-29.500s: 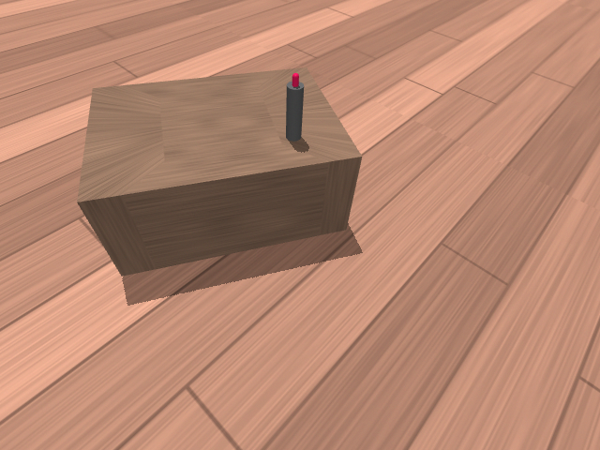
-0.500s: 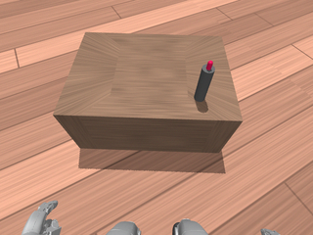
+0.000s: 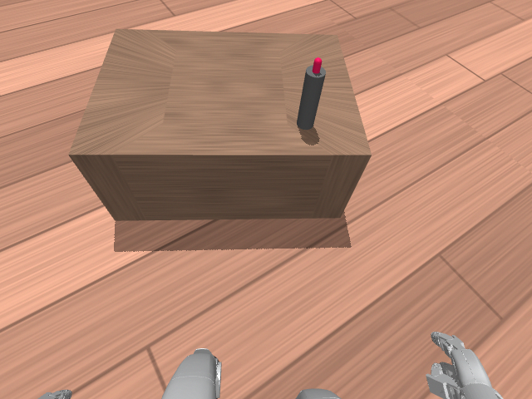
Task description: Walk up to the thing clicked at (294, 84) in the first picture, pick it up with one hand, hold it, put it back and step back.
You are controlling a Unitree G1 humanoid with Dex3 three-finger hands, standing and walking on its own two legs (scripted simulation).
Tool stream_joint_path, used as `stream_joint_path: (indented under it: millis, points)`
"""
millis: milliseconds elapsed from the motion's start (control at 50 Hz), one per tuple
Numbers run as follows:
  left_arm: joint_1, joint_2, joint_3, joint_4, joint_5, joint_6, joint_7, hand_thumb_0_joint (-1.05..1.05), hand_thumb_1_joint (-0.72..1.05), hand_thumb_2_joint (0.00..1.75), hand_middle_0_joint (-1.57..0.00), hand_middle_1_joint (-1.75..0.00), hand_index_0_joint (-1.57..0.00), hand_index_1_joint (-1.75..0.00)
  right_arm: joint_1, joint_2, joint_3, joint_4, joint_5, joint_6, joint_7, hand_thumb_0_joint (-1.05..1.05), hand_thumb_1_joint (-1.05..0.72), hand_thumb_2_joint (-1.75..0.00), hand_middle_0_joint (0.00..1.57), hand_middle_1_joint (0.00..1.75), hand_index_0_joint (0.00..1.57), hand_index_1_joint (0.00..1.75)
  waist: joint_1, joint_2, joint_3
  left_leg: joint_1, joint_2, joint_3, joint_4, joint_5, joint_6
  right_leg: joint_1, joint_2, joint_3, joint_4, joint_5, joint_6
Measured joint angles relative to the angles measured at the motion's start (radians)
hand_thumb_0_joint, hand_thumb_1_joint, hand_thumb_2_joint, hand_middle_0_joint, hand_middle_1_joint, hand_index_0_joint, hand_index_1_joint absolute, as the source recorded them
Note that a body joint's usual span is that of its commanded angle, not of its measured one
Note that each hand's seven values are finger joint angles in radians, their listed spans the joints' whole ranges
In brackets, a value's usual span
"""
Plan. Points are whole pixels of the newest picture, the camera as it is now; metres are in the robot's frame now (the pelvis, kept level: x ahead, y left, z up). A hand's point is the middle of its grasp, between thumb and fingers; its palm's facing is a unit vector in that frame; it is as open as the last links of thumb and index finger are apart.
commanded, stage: step back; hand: right
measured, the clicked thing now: (311, 94) +0.94 -0.12 -0.20
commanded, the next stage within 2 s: stand in 1.60 s
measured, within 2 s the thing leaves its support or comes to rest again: neither
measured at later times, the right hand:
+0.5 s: hand out of the picture -0.04 -0.29 -0.12, palm faces -0.16 +0.89 -0.43, open 7.4 cm
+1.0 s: hand out of the picture -0.12 -0.32 -0.15, palm faces -0.16 +0.93 -0.34, open 7.4 cm
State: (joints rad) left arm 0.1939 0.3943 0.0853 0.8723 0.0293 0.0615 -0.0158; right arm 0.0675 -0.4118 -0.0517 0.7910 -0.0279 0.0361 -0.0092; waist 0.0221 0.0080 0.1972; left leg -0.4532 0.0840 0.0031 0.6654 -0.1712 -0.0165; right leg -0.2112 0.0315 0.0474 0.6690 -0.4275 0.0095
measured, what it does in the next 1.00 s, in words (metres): walks backwards: left foot, then right foot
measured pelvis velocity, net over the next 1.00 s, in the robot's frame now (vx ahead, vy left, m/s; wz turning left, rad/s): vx -0.21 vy -0.07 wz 0.10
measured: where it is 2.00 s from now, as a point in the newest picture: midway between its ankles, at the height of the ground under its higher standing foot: outside the picture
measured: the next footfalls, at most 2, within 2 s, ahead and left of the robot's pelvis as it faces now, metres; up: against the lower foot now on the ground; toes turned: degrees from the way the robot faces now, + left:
left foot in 0.34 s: -0.08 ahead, +0.09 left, +0.00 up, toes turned +5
right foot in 0.66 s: -0.19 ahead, -0.21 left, +0.00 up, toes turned +5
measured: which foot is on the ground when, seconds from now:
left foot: down 0.00-0.02, up 0.04-0.32, down 0.34-0.68, up 0.70-0.94, down 0.96-1.00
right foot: down 0.00-0.36, up 0.38-0.64, down 0.66-1.00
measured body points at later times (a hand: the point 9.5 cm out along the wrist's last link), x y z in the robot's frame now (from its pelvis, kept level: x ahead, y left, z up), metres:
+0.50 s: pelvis -0.15 -0.04 +0.01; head -0.09 -0.01 +0.46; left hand -0.05 +0.28 -0.11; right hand -0.03 -0.33 -0.09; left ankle -0.12 +0.09 -0.71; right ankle -0.15 -0.18 -0.63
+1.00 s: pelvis -0.21 -0.07 +0.01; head -0.18 -0.07 +0.46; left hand -0.20 +0.26 -0.10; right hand -0.11 -0.37 -0.12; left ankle -0.20 +0.06 -0.71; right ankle -0.23 -0.21 -0.71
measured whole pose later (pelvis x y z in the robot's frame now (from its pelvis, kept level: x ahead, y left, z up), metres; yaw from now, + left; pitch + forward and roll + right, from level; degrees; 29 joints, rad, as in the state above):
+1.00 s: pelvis -0.21 -0.07 +0.01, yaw +6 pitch -2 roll +2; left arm 0.24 0.40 0.06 0.94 0.03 -0.02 0.00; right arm 0.20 -0.37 -0.05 0.99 -0.03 0.02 0.02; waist 0.04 -0.01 0.10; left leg -0.27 -0.05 -0.02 0.59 -0.27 0.00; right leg -0.22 -0.07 0.02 0.68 -0.42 0.02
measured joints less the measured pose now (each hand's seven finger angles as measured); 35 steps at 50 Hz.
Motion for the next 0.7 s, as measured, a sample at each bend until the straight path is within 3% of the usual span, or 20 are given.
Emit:
stream_joint_path:
  millis: [20, 40, 80, 100, 140, 180, 280, 320, 360, 380, 420, 440, 480, 520, 560, 640, 660, 700]
  points:
    - [0.000, -0.021, -0.005, 0.005, 0.006, -0.001, -0.004, 0.00, 0.91, 0.90, -0.20, -0.30, -0.21, -0.30, 0.004, -0.013, -0.005, 0.009, 0.005, 0.008, -0.002, 0.00, -0.90, -0.90, 0.21, 0.30, 0.20, 0.30, -0.012, 0.044, 0.001, -0.008, 0.011, -0.034, 0.008, 0.002, 0.011, 0.008, 0.021, -0.027, -0.012, 0.017, -0.008]
    - [0.010, -0.032, -0.011, 0.001, 0.009, -0.001, -0.011, 0.00, 0.91, 0.90, -0.20, -0.30, -0.21, -0.30, 0.017, -0.015, -0.009, 0.021, 0.011, 0.016, -0.007, 0.00, -0.90, -0.90, 0.21, 0.30, 0.20, 0.30, -0.015, 0.058, -0.014, -0.024, -0.011, -0.067, 0.034, -0.074, 0.017, 0.000, 0.021, -0.039, -0.008, 0.026, -0.014]
    - [0.036, -0.034, -0.018, -0.012, 0.016, 0.002, -0.017, 0.00, 0.91, 0.90, -0.20, -0.30, -0.21, -0.30, 0.045, 0.000, -0.010, 0.048, 0.017, 0.028, -0.016, 0.01, -0.90, -0.90, 0.20, 0.30, 0.20, 0.30, 0.015, 0.023, -0.049, -0.058, -0.092, -0.087, 0.184, -0.258, 0.010, -0.033, -0.015, -0.012, 0.010, 0.035, -0.026]
    - [0.046, -0.033, -0.019, -0.016, 0.017, 0.004, -0.015, 0.00, 0.91, 0.90, -0.20, -0.30, -0.21, -0.30, 0.057, 0.006, -0.006, 0.058, 0.021, 0.030, -0.016, 0.01, -0.90, -0.90, 0.20, 0.30, 0.20, 0.30, 0.027, 0.003, -0.061, -0.066, -0.128, -0.091, 0.266, -0.297, 0.009, -0.041, -0.034, 0.006, 0.002, 0.048, -0.028]
    - [0.051, -0.038, -0.018, -0.019, 0.017, 0.007, -0.007, 0.00, 0.90, 0.90, -0.20, -0.30, -0.21, -0.30, 0.085, 0.007, 0.000, 0.066, 0.027, 0.024, -0.015, 0.01, -0.90, -0.90, 0.20, 0.30, 0.20, 0.30, 0.025, -0.009, -0.076, -0.070, -0.179, -0.112, 0.386, -0.301, 0.012, -0.049, -0.056, 0.008, -0.034, 0.084, -0.026]
    - [0.042, -0.039, -0.014, -0.030, 0.019, 0.006, -0.001, 0.00, 0.90, 0.90, -0.20, -0.30, -0.21, -0.30, 0.110, 0.006, 0.006, 0.068, 0.026, 0.013, -0.019, 0.01, -0.90, -0.90, 0.20, 0.30, 0.20, 0.30, 0.013, -0.005, -0.083, -0.054, -0.194, -0.119, 0.438, -0.295, 0.010, -0.069, -0.061, -0.005, -0.054, 0.113, -0.025]
    - [-0.022, -0.017, -0.006, -0.098, 0.024, 0.002, 0.018, 0.00, 0.90, 0.90, -0.20, -0.30, -0.21, -0.30, 0.146, 0.024, 0.015, 0.075, 0.018, -0.001, -0.026, 0.01, -0.90, -0.90, 0.20, 0.30, 0.20, 0.30, -0.011, -0.002, -0.052, 0.085, -0.145, -0.068, 0.229, -0.317, 0.000, -0.136, -0.057, -0.065, -0.027, 0.144, -0.031]
    - [-0.056, -0.005, -0.005, -0.126, 0.016, 0.006, 0.021, 0.00, 0.90, 0.90, -0.20, -0.30, -0.21, -0.30, 0.157, 0.036, 0.016, 0.076, 0.011, -0.010, -0.023, 0.01, -0.90, -0.90, 0.20, 0.30, 0.20, 0.30, -0.022, -0.013, -0.036, 0.165, -0.123, -0.036, 0.032, -0.231, 0.007, -0.175, -0.065, -0.094, 0.025, 0.135, -0.029]
    - [-0.096, 0.015, -0.001, -0.135, 0.008, 0.015, 0.023, 0.00, 0.90, 0.90, -0.20, -0.30, -0.21, -0.30, 0.144, 0.070, 0.016, 0.095, 0.002, -0.014, -0.021, 0.01, -0.90, -0.90, 0.20, 0.30, 0.20, 0.30, -0.009, -0.086, 0.003, 0.195, -0.160, -0.003, -0.034, -0.162, 0.028, -0.204, -0.105, -0.069, 0.087, 0.125, -0.027]
    - [-0.103, 0.015, 0.001, -0.133, 0.004, 0.019, 0.024, 0.00, 0.90, 0.90, -0.20, -0.30, -0.21, -0.30, 0.141, 0.081, 0.021, 0.097, -0.004, -0.012, -0.016, 0.01, -0.90, -0.90, 0.20, 0.30, 0.20, 0.30, 0.003, -0.108, 0.009, 0.193, -0.165, 0.012, -0.033, -0.155, 0.033, -0.221, -0.096, -0.040, 0.123, 0.072, -0.030]
    - [-0.101, -0.001, -0.007, -0.120, -0.001, 0.030, 0.023, 0.00, 0.91, 0.90, -0.20, -0.30, -0.21, -0.30, 0.141, 0.078, 0.032, 0.089, -0.006, -0.011, -0.007, 0.01, -0.90, -0.90, 0.21, 0.30, 0.20, 0.30, -0.014, -0.083, -0.003, 0.165, -0.134, -0.010, -0.013, -0.148, 0.038, -0.255, -0.027, -0.005, 0.271, -0.078, -0.025]
    - [-0.098, -0.007, -0.012, -0.112, -0.003, 0.036, 0.019, 0.00, 0.91, 0.90, -0.20, -0.30, -0.21, -0.30, 0.139, 0.076, 0.033, 0.085, -0.007, -0.012, -0.008, 0.01, -0.90, -0.90, 0.21, 0.30, 0.20, 0.30, -0.024, -0.067, -0.010, 0.155, -0.117, -0.026, -0.016, -0.137, 0.038, -0.267, 0.006, 0.011, 0.357, -0.106, -0.022]
    - [-0.084, -0.010, -0.015, -0.102, -0.009, 0.041, 0.010, 0.00, 0.91, 0.90, -0.20, -0.30, -0.21, -0.30, 0.131, 0.073, 0.033, 0.078, -0.012, -0.013, -0.014, 0.01, -0.90, -0.90, 0.21, 0.30, 0.20, 0.30, -0.021, -0.060, -0.029, 0.143, -0.091, -0.030, -0.045, -0.104, 0.034, -0.282, 0.050, 0.063, 0.499, -0.103, -0.022]
    - [-0.063, -0.008, -0.013, -0.094, -0.011, 0.035, 0.004, 0.00, 0.91, 0.90, -0.20, -0.30, -0.21, -0.30, 0.115, 0.067, 0.029, 0.068, -0.011, -0.016, -0.017, 0.01, -0.90, -0.90, 0.21, 0.30, 0.20, 0.30, -0.012, -0.060, -0.049, 0.123, -0.070, -0.023, -0.065, -0.076, 0.027, -0.268, 0.061, 0.093, 0.554, -0.077, -0.018]
    - [-0.040, -0.005, -0.011, -0.078, -0.010, 0.023, -0.001, 0.00, 0.91, 0.90, -0.20, -0.30, -0.21, -0.30, 0.094, 0.057, 0.021, 0.059, -0.012, -0.020, -0.014, 0.01, -0.90, -0.90, 0.21, 0.30, 0.20, 0.30, -0.007, -0.059, -0.061, 0.101, -0.054, -0.019, -0.072, -0.057, 0.024, -0.209, 0.037, 0.092, 0.479, -0.060, -0.007]
    - [0.014, 0.010, -0.016, -0.020, -0.008, -0.015, -0.004, 0.00, 0.91, 0.90, -0.20, -0.30, -0.21, -0.30, 0.050, 0.036, 0.011, 0.038, -0.015, -0.020, 0.002, 0.01, -0.90, -0.90, 0.21, 0.30, 0.20, 0.30, 0.003, -0.063, -0.085, 0.054, -0.030, 0.011, -0.033, -0.054, 0.020, -0.035, -0.036, 0.045, 0.092, -0.069, 0.005]
    - [0.023, 0.006, -0.016, 0.004, -0.006, -0.028, -0.001, 0.00, 0.91, 0.90, -0.20, -0.30, -0.21, -0.30, 0.040, 0.026, 0.009, 0.036, -0.015, -0.016, 0.006, 0.01, -0.90, -0.90, 0.21, 0.30, 0.20, 0.30, 0.005, -0.048, -0.087, 0.039, -0.015, 0.011, -0.003, -0.062, 0.016, 0.011, -0.036, 0.028, -0.019, -0.023, 0.002]
    - [0.027, -0.032, -0.018, 0.054, 0.005, -0.046, 0.006, 0.00, 0.91, 0.90, -0.20, -0.30, -0.21, -0.30, 0.035, -0.002, -0.003, 0.052, -0.010, -0.003, 0.005, 0.00, -0.90, -0.90, 0.21, 0.30, 0.20, 0.30, -0.013, 0.042, -0.074, 0.021, 0.019, -0.058, 0.067, -0.126, 0.037, 0.050, 0.018, -0.019, -0.057, 0.020, -0.004]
